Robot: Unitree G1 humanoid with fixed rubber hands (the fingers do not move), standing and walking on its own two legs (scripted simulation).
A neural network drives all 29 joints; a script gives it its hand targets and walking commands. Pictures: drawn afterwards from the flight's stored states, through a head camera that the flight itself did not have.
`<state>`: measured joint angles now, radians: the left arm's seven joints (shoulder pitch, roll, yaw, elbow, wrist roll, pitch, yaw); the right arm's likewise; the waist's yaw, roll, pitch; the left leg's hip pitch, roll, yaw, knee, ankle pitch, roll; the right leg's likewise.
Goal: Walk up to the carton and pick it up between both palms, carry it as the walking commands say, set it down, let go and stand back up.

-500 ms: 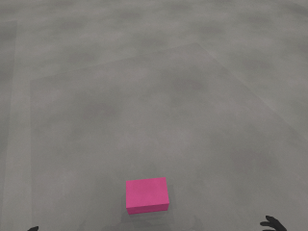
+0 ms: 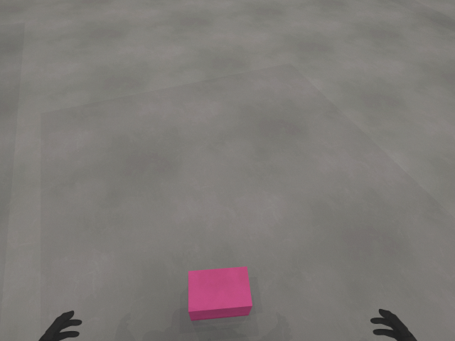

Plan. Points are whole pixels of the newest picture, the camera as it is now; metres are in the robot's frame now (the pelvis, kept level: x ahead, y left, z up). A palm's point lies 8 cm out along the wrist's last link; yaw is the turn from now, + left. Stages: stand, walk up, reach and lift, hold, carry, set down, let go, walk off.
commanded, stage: walk up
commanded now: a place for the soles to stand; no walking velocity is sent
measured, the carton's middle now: (218, 293) +0.38 +0.00 -0.69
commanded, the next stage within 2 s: reach and lift in 0.72 s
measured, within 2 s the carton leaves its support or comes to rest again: neither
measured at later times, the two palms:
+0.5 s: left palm out of the picture +0.10 +0.31 -0.09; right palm out of the picture +0.10 -0.33 -0.10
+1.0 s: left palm (63, 337) +0.15 +0.28 -0.08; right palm (393, 325) +0.15 -0.31 -0.09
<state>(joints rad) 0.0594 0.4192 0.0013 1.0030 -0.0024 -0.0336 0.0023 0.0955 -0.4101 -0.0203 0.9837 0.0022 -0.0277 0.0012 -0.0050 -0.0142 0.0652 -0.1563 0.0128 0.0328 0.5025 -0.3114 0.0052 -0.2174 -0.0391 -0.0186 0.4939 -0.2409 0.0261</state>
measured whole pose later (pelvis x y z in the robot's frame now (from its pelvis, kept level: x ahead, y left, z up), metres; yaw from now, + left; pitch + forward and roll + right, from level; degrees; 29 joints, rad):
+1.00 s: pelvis -0.01 -0.02 -0.01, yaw +0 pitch -1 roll +0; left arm 0.07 0.35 0.19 0.54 0.08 0.24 -0.10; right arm 0.09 -0.30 -0.16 0.50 -0.05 0.26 0.05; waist 0.01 0.00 0.21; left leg -0.24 0.04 0.02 0.58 -0.32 -0.03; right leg -0.31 -0.01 -0.03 0.58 -0.26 0.00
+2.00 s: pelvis -0.08 -0.01 -0.12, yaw +1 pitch +41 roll +1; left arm -1.02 0.33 0.32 0.87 -0.05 0.13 -0.05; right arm -1.07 -0.30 -0.27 0.87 0.02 0.17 -0.01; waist 0.01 -0.01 -0.02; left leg -1.48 0.02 0.02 1.11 -0.36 -0.01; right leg -1.53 -0.04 0.00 1.07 -0.27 0.01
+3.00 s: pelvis -0.12 -0.01 -0.33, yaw +2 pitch +45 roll +1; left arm -1.28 0.36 0.20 1.02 -0.17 0.08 0.08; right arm -1.30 -0.37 -0.17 1.05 0.15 0.08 -0.11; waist 0.02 0.00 0.10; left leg -2.17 0.01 0.00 1.94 -0.56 -0.01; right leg -2.23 -0.05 0.02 1.88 -0.44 0.01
